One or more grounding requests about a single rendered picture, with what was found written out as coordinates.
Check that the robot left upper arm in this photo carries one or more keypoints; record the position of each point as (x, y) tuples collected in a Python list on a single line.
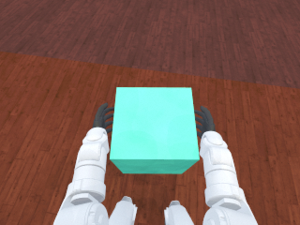
[(90, 213)]

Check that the robot right upper arm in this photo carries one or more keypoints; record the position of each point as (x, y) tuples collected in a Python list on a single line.
[(219, 215)]

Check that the right robot shin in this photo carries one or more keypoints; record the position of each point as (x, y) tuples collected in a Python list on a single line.
[(174, 203)]

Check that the left robot hand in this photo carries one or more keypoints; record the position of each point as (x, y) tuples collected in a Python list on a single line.
[(100, 117)]

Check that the robot left forearm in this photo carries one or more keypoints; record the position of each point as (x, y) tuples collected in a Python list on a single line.
[(89, 174)]

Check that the carton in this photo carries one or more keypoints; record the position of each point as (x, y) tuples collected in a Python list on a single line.
[(154, 130)]

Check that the right robot hand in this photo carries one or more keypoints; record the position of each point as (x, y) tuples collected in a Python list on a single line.
[(207, 121)]

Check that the left robot thigh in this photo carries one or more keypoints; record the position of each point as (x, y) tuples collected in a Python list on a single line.
[(124, 213)]

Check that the robot right forearm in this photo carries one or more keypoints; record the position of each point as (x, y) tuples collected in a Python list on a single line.
[(222, 188)]

